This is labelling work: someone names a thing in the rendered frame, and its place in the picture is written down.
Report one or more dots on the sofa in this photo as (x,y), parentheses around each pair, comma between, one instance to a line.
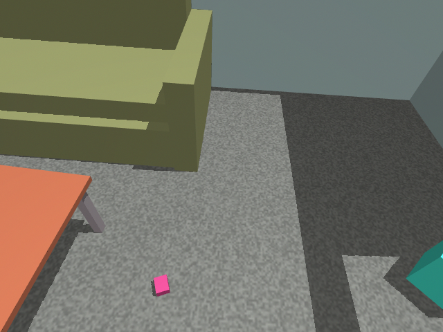
(114,81)

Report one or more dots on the coffee table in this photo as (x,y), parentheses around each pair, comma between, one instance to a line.
(35,207)

